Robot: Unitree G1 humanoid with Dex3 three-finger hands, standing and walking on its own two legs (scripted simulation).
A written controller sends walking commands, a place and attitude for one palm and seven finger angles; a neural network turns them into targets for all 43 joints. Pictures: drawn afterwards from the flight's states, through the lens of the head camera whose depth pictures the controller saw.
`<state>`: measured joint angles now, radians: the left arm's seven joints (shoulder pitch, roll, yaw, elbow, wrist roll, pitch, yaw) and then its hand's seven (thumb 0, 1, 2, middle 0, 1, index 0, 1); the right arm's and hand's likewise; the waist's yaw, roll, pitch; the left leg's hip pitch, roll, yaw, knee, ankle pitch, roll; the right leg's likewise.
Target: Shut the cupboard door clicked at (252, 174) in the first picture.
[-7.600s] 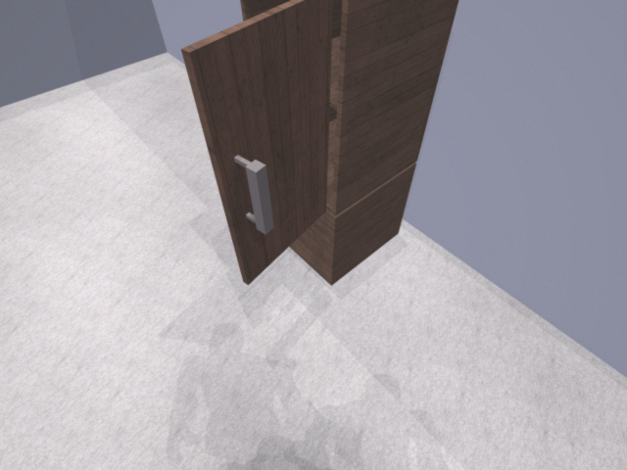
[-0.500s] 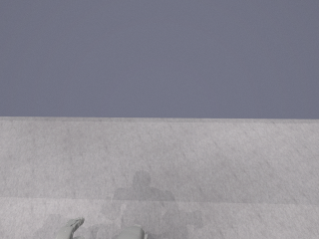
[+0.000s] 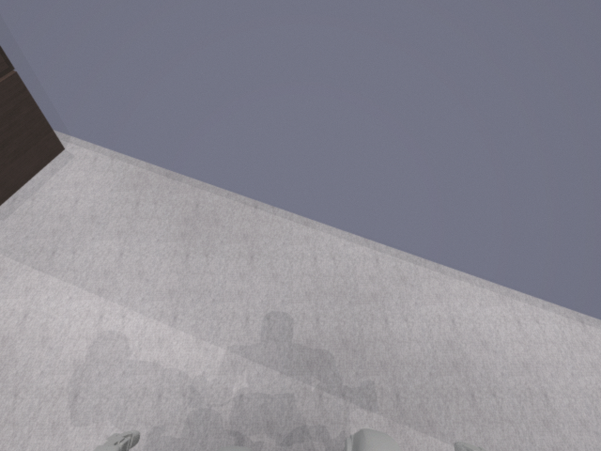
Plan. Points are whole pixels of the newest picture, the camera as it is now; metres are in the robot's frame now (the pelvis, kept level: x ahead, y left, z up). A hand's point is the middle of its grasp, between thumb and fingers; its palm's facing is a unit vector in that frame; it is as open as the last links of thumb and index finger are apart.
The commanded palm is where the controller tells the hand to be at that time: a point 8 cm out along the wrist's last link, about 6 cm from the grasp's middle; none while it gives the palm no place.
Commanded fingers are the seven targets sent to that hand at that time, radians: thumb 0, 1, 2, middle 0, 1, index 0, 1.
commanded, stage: walk to a spot facing it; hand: left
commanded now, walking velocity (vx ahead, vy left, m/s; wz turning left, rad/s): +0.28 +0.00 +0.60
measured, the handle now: out of the picture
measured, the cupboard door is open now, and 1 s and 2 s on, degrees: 100 100 100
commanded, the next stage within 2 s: turn to face it in 1.94 s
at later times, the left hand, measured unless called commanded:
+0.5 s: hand out of the picture +0.01 +0.17 -0.18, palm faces +0.41 -0.89 -0.19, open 7.4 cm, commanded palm none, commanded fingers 0.00 0.90 0.90 -0.20 -0.30 -0.20 -0.30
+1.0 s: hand (143, 295) +0.36 +0.30 -0.15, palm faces +0.45 -0.87 -0.21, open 7.4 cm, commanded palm none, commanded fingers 0.00 0.90 0.90 -0.20 -0.30 -0.20 -0.30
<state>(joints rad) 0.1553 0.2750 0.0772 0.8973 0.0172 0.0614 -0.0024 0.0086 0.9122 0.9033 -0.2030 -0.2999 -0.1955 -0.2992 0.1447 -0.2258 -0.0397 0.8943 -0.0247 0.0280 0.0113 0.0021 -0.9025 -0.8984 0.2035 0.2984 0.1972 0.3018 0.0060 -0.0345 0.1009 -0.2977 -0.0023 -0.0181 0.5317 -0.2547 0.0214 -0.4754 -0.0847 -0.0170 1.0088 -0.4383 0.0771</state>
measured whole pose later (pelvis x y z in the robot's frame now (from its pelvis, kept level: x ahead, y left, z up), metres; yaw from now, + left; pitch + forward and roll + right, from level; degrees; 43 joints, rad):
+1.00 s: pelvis +0.32 +0.07 -0.01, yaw +30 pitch +0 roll +1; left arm 0.09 0.20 0.05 0.91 0.03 -0.05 -0.04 0.00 0.91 0.90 -0.20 -0.30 -0.20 -0.30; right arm 0.36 -0.19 -0.05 1.07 -0.02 -0.03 0.01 0.00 -0.91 -0.90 0.20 0.30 0.20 0.30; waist -0.05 0.00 0.06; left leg -0.17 0.02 0.01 0.70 -0.47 0.01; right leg -0.39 -0.07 -0.11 0.61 -0.22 0.00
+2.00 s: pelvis +0.66 +0.36 -0.01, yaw +40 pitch +0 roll +0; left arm 0.04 0.20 0.04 0.98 0.02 -0.01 -0.03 0.01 0.92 0.90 -0.20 -0.30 -0.19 -0.30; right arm 0.49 -0.12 -0.01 1.15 -0.03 -0.07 -0.02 0.00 -0.91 -0.90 0.20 0.30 0.20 0.30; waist -0.08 -0.02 0.08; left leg 0.07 0.00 0.15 0.34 -0.41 0.03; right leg -0.47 -0.04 -0.11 0.62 -0.16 -0.05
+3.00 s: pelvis +0.81 +0.48 +0.00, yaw +67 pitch +2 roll -1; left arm 0.12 0.23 0.05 0.87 0.01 0.04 0.02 0.01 0.91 0.90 -0.20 -0.30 -0.20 -0.30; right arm 0.23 -0.20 -0.06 0.95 -0.02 0.06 0.01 0.00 -0.90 -0.90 0.21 0.30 0.20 0.30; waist -0.04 0.02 0.08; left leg -0.39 -0.09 -0.15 0.52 -0.16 0.03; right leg -0.32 0.00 0.02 0.63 -0.37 0.05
